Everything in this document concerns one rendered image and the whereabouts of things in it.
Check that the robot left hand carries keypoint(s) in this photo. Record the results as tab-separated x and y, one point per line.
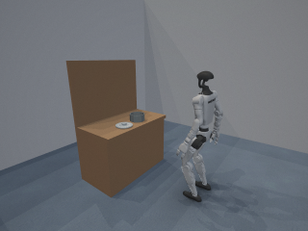
184	148

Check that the right robot forearm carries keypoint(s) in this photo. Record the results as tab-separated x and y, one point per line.
217	122

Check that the table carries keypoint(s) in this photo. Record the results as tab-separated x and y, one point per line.
104	93

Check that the robot torso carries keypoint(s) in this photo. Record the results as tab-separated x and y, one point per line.
208	109

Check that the robot right hand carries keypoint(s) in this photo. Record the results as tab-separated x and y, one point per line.
215	134

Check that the robot right shin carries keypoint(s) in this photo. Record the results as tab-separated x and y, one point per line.
200	169

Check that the left robot upper arm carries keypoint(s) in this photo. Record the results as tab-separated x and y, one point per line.
197	105

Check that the left robot forearm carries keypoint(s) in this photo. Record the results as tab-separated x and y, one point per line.
195	128

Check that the right robot upper arm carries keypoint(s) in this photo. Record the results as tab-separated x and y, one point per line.
218	107

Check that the pot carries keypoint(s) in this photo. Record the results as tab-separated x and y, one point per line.
137	117

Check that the lid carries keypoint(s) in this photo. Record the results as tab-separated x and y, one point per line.
125	126

